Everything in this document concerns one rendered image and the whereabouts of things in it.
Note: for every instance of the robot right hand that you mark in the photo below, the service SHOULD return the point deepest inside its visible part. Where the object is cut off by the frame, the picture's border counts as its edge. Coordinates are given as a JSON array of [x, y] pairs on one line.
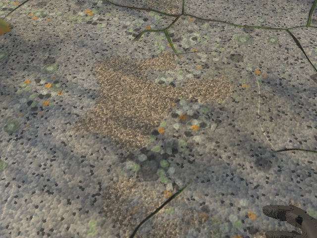
[[293, 215]]

